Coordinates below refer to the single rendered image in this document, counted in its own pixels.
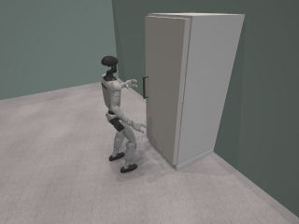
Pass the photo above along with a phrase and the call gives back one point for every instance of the robot right foot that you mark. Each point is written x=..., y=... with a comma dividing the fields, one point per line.
x=130, y=168

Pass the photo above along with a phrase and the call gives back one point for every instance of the handle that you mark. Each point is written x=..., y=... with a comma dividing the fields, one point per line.
x=144, y=88

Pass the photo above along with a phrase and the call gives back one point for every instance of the left robot shin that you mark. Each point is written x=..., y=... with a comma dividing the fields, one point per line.
x=117, y=144

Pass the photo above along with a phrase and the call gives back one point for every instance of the robot left hand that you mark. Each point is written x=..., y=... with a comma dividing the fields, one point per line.
x=128, y=83

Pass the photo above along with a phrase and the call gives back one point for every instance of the robot right hand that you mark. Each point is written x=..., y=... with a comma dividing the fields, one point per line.
x=137, y=125

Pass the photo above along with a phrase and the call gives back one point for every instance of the right robot upper arm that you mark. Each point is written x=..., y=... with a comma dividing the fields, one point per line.
x=115, y=96

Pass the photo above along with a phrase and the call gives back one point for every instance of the robot left forearm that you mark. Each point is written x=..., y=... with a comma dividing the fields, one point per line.
x=123, y=85

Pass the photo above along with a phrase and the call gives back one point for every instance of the robot right forearm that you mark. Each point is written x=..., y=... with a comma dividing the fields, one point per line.
x=119, y=114

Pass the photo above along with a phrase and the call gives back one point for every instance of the fridge door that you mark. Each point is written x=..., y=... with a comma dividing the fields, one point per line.
x=166, y=44

